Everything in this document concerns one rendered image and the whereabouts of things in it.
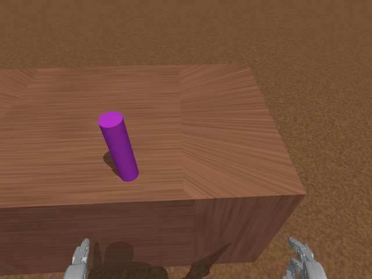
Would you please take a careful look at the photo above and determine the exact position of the left robot hand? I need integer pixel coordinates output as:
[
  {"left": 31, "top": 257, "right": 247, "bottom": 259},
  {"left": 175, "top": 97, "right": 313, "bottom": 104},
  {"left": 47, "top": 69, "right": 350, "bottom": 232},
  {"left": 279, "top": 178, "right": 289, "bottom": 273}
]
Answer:
[{"left": 63, "top": 238, "right": 90, "bottom": 279}]

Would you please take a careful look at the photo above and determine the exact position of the can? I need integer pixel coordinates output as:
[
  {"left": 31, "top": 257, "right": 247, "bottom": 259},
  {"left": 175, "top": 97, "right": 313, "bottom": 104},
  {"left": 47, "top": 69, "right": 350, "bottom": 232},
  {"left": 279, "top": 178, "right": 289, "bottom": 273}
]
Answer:
[{"left": 98, "top": 112, "right": 139, "bottom": 182}]

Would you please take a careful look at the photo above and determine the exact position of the right robot hand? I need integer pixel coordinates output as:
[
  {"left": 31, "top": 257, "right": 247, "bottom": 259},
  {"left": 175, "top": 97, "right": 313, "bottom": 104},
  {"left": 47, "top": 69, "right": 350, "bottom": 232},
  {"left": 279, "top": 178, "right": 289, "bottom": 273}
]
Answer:
[{"left": 282, "top": 237, "right": 327, "bottom": 279}]

